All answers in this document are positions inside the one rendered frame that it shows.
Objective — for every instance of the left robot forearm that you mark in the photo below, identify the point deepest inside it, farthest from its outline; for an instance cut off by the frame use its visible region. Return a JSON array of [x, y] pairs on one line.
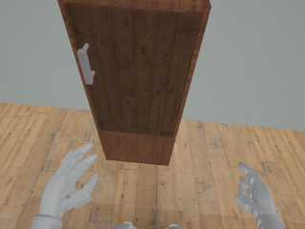
[[42, 221]]

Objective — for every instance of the handle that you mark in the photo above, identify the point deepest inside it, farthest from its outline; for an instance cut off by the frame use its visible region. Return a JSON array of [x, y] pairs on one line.
[[85, 64]]

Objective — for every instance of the left robot hand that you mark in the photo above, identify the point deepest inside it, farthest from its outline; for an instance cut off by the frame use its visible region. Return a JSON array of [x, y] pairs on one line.
[[62, 183]]

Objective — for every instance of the right robot hand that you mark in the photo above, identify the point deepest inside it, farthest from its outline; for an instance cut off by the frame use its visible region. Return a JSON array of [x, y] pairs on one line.
[[259, 199]]

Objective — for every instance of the right robot forearm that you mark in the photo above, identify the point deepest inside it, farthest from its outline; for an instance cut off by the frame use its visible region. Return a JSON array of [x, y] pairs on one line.
[[269, 221]]

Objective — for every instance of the cupboard door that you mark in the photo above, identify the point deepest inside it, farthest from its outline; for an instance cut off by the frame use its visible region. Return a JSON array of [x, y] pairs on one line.
[[141, 59]]

